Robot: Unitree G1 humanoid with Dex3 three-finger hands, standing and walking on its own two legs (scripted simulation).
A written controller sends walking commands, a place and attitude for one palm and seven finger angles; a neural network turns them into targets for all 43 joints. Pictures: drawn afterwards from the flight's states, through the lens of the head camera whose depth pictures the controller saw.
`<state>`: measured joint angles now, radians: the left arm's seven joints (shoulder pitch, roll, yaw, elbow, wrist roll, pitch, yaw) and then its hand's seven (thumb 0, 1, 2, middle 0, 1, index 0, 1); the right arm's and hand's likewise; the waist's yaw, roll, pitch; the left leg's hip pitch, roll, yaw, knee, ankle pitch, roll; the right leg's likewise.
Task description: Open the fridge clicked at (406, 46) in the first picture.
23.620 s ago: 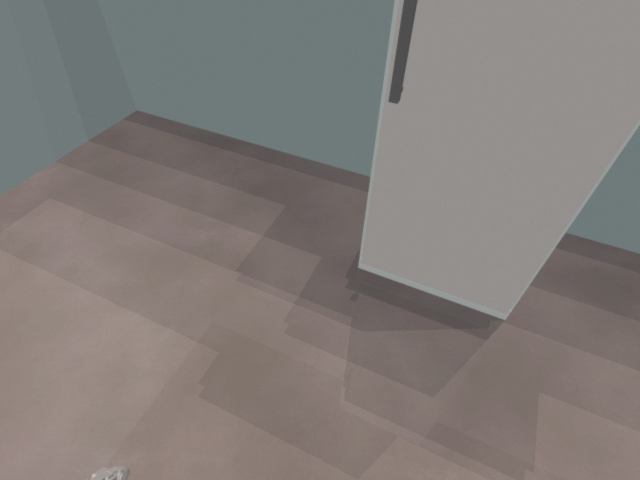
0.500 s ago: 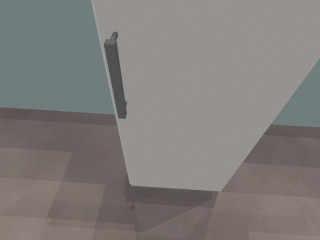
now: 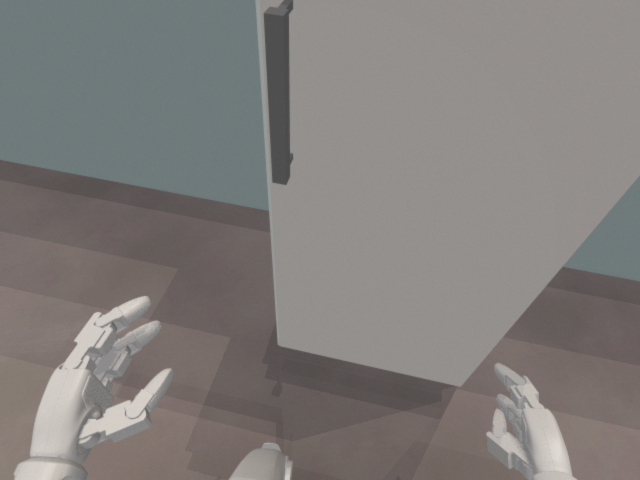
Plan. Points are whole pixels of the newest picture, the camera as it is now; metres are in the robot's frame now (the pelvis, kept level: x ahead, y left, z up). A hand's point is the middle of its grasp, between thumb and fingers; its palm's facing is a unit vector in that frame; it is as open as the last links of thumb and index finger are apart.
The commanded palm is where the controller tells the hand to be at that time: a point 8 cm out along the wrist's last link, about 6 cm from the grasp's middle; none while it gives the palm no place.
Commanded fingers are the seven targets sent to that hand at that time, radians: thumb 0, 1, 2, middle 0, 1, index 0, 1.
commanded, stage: raise the hand to about handle height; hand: left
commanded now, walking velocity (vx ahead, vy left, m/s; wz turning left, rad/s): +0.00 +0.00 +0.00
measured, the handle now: (283, 101) +0.55 +0.13 +0.20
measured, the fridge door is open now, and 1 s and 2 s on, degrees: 0 0 0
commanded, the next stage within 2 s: move the hooked fingers beside the handle in 1.56 s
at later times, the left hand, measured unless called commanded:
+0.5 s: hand (145, 285) +0.27 +0.23 +0.12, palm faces -0.10 -0.99 -0.05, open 12.3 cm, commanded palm +0.25 +0.30 +0.15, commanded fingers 0.00 -0.34 0.37 -0.29 -1.10 -0.29 -1.10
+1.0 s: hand (48, 205) +0.28 +0.30 +0.22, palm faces +0.00 -1.00 -0.10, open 13.9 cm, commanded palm +0.25 +0.34 +0.22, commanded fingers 0.00 -0.50 0.30 -0.30 -1.20 -0.30 -1.20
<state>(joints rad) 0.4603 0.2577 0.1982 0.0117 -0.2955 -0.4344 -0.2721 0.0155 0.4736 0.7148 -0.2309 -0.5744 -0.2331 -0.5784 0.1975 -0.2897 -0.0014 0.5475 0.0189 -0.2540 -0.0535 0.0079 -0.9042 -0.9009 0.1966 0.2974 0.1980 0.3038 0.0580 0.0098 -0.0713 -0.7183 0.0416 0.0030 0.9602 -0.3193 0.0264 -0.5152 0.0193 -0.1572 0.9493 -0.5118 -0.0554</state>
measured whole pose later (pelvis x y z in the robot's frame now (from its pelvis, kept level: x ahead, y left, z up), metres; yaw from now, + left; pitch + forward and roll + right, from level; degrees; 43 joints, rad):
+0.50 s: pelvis +0.04 +0.02 +0.03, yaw -2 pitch +3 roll -2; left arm 0.24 0.34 0.30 0.01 -0.35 -0.13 -0.43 0.00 -0.11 0.47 -0.27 -0.95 -0.27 -0.95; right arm 0.28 -0.30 0.02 0.63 0.04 -0.29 -0.08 0.01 -0.90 -0.90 0.20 0.30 0.20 0.30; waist 0.02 0.04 -0.05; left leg -0.53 0.03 0.07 0.75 -0.29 0.05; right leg -0.34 0.02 -0.08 0.72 -0.43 -0.02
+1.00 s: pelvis +0.01 +0.03 +0.05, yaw +0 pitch -4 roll -2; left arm -0.08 0.47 0.42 0.10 -0.36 0.05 -0.48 -0.01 -0.49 0.30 -0.30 -1.19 -0.30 -1.20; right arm 0.21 -0.24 0.13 0.62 0.06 -0.25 -0.11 0.01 -0.90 -0.90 0.20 0.30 0.20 0.30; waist 0.07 0.04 0.01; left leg -0.31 0.00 0.05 0.53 -0.15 0.06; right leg -0.12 0.01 -0.10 0.49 -0.30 -0.01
